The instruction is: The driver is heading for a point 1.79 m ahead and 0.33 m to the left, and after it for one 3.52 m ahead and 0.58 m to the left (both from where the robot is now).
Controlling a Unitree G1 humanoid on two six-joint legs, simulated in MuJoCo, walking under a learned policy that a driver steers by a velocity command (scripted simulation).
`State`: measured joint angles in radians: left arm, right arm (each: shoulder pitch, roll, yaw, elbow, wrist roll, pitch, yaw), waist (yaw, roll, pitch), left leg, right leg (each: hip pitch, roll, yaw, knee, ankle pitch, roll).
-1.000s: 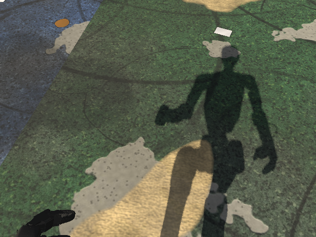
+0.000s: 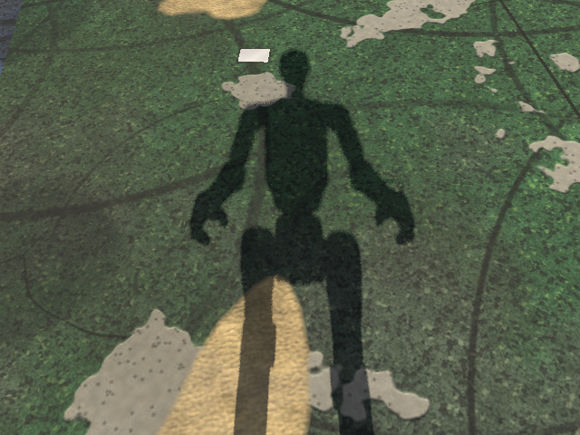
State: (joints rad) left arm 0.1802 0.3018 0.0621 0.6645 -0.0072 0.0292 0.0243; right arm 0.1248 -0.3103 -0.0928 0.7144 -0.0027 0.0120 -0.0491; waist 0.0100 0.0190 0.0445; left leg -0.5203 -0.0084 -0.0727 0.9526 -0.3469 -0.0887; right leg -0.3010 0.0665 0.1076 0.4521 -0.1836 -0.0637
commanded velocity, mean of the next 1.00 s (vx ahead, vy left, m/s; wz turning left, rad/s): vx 0.04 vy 0.00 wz -0.12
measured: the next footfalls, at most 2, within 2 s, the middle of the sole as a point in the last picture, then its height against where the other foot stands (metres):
left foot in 0.20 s outside the picture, level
left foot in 1.52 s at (270, 430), level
